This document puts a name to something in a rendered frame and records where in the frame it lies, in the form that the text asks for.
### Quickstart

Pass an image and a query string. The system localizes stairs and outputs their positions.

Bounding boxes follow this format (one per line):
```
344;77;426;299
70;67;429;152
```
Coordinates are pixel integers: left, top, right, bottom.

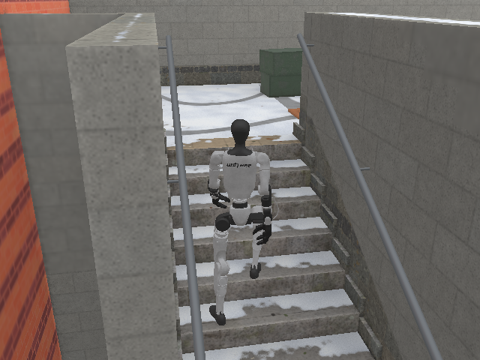
167;143;375;360

